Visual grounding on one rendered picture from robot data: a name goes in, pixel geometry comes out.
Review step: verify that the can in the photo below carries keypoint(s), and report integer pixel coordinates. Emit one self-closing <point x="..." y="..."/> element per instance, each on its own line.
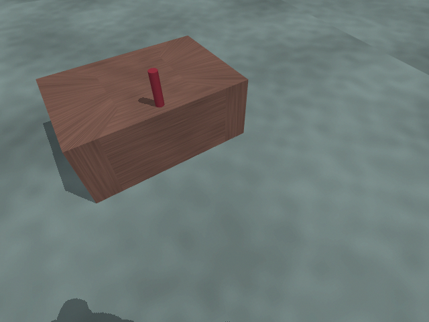
<point x="156" y="87"/>

